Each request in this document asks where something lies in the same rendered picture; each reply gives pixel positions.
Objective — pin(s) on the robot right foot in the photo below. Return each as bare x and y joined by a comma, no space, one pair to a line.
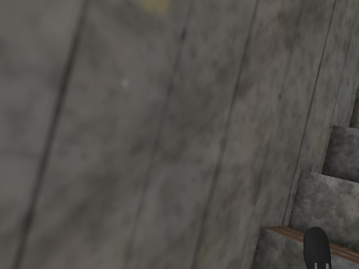
316,248

